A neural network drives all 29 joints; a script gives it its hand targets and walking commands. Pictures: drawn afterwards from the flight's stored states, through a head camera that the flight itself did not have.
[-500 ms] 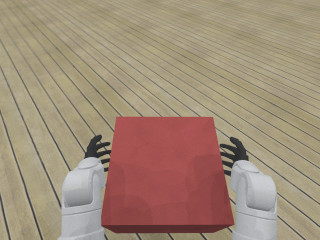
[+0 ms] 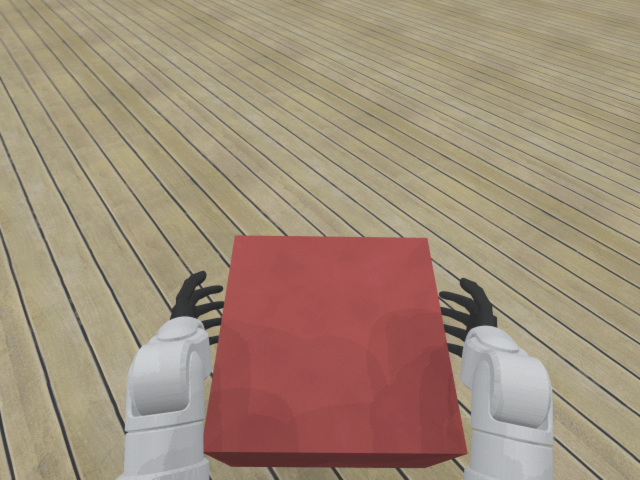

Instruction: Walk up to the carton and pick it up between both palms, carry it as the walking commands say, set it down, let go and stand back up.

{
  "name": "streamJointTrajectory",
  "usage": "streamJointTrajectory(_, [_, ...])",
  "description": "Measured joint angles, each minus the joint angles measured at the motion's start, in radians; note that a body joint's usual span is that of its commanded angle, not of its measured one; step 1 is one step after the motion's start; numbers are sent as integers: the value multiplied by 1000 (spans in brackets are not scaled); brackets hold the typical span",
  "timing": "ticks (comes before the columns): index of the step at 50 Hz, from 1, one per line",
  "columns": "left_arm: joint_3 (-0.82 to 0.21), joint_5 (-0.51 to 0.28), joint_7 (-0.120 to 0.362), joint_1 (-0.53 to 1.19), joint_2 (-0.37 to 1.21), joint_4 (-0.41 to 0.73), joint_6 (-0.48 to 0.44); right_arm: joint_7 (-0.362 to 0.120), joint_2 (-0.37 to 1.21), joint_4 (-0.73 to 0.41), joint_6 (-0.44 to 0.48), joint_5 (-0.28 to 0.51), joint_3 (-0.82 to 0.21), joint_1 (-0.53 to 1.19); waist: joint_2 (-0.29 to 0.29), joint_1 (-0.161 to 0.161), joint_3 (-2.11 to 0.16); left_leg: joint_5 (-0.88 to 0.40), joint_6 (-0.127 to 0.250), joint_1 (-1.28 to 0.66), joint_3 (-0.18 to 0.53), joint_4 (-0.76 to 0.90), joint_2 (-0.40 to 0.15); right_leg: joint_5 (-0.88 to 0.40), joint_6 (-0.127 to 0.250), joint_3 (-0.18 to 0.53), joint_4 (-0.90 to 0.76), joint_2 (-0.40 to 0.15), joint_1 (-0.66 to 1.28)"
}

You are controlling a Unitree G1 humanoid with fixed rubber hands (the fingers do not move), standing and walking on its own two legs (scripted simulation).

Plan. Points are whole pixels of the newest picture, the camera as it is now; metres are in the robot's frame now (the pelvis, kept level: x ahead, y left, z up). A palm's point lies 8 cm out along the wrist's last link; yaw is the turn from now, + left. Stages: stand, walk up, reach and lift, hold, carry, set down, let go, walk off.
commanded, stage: carry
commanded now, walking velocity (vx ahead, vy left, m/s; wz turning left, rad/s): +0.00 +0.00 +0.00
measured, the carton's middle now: (329, 351) +0.30 +0.00 -0.01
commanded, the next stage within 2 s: none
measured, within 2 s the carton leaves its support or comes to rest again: neither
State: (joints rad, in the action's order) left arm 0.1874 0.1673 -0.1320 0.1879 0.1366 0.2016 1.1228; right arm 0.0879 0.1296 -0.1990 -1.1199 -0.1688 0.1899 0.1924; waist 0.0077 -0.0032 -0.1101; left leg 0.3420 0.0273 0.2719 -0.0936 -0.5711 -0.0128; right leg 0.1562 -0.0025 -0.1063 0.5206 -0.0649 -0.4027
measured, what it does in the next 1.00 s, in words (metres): stands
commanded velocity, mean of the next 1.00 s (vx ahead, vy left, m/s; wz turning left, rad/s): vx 0.00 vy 0.00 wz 0.00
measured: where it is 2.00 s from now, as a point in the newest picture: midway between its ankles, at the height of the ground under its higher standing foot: outside the picture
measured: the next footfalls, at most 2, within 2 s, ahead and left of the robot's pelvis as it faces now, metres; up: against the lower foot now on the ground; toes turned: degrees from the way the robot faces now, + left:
none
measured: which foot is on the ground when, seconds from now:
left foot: down 0.00-1.00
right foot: down 0.00-1.00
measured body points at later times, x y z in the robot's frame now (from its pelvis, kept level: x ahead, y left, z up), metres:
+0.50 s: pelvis +0.00 +0.01 +0.00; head -0.02 +0.01 +0.45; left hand +0.28 +0.18 +0.06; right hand +0.29 -0.16 +0.07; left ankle -0.03 +0.10 -0.73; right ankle +0.07 -0.13 -0.73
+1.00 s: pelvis +0.01 +0.01 +0.00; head -0.01 +0.01 +0.45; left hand +0.29 +0.18 +0.06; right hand +0.29 -0.16 +0.06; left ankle -0.03 +0.10 -0.73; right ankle +0.07 -0.13 -0.73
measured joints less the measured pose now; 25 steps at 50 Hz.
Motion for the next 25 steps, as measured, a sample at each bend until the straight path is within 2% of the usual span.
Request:
streamJointTrajectory(8, [-2, 18, 20, -6, -1, -26, -36, -20, 2, 27, 38, -15, 4, -7, 0, -1, 1, 4, 4, -3, -1, -1, 2, 3, -4, 1, 1, -2, 3])
streamJointTrajectory(25, [-10, 33, 46, -30, -4, -47, -99, -29, 3, 44, 99, -18, -2, -33, -1, -1, 4, 9, 8, -9, 1, -2, 7, 8, -10, -1, 3, -7, 11])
